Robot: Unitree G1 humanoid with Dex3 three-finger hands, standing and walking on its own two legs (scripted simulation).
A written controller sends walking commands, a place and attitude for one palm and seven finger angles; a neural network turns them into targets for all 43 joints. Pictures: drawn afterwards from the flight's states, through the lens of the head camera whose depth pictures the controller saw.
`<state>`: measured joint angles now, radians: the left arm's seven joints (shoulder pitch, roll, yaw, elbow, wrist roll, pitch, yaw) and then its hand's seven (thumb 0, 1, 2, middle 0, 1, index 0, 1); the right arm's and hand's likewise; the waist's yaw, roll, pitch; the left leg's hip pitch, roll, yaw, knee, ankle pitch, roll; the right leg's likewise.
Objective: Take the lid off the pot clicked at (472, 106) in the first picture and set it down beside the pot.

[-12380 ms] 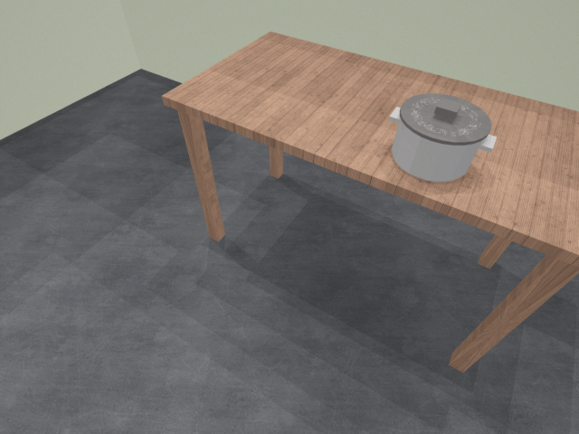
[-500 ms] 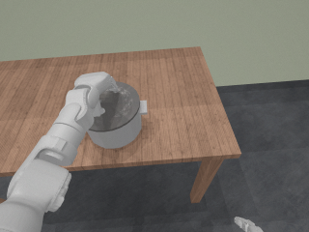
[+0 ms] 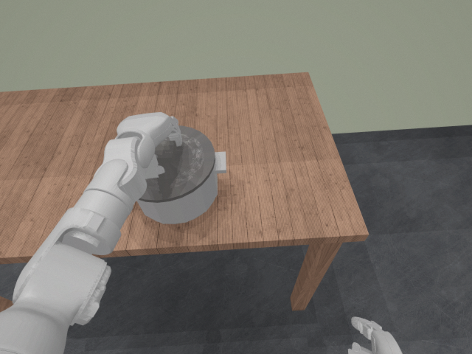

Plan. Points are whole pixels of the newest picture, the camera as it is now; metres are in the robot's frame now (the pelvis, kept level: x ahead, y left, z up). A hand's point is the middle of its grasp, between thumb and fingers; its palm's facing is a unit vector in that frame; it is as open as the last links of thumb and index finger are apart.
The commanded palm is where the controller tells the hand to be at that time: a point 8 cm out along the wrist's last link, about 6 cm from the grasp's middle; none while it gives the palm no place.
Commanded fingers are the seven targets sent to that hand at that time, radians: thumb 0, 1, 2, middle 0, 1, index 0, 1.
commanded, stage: close the fingers and squeeze the knob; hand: left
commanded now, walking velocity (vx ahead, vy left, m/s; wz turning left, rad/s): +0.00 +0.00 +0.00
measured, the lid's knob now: (162, 152) +0.47 +0.15 +0.07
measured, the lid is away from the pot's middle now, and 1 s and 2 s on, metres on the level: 0.01 0.01 0.01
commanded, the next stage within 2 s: lift the lid straight up in 0.94 s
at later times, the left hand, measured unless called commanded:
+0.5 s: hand (155, 157) +0.44 +0.16 +0.09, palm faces -0.31 -0.09 -0.95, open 8.5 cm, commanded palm +0.43 +0.16 +0.15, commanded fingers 0.00 0.33 1.00 -0.76 -1.00 -0.65 -0.92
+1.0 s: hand (155, 156) +0.44 +0.16 +0.09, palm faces -0.34 -0.08 -0.94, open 8.4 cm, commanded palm +0.44 +0.16 +0.15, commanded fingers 0.00 0.57 1.08 -0.98 -1.10 -0.73 -0.96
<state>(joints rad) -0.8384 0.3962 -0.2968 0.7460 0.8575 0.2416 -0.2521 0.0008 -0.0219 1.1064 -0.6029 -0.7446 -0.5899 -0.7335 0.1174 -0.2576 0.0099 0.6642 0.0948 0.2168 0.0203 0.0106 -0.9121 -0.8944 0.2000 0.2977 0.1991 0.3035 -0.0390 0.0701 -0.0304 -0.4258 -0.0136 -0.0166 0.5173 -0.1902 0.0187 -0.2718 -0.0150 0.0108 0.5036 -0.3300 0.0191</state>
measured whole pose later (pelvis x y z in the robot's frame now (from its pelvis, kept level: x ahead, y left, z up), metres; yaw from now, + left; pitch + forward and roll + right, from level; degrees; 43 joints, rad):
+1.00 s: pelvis +0.00 +0.00 +0.00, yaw +0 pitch +6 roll -1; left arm -0.86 0.39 -0.31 0.77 0.86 0.23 -0.26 0.00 0.19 0.94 -0.80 -1.03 -0.53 -0.85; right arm 0.15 -0.26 0.01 0.68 0.10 0.22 0.02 0.01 -0.91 -0.89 0.20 0.30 0.20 0.30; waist -0.04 0.07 -0.03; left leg -0.42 -0.01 -0.02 0.51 -0.19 0.02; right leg -0.27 -0.01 0.01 0.50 -0.33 0.02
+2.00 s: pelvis +0.00 +0.00 +0.00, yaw +1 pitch +4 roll +0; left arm -0.94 0.41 -0.34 0.62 0.84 0.33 -0.37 -0.01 0.21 0.93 -0.89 -1.05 -0.53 -0.83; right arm 0.07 -0.27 0.02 0.67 0.09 0.19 0.03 0.01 -0.91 -0.89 0.20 0.30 0.20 0.30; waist -0.01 0.09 -0.01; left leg -0.38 -0.02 -0.03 0.48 -0.17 0.02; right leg -0.22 -0.02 0.00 0.48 -0.32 0.02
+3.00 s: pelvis -0.01 +0.01 +0.00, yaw +1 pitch +4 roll +0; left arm -1.20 0.45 -0.33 0.75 0.87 0.35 -0.52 -0.01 0.21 0.94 -0.90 -1.06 -0.53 -0.83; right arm 0.10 -0.27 0.02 0.69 0.09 0.15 0.03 0.01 -0.91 -0.89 0.20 0.30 0.20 0.30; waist -0.02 0.07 0.00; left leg -0.38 -0.04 -0.03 0.46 -0.14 0.03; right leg -0.23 -0.04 -0.01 0.47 -0.30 0.03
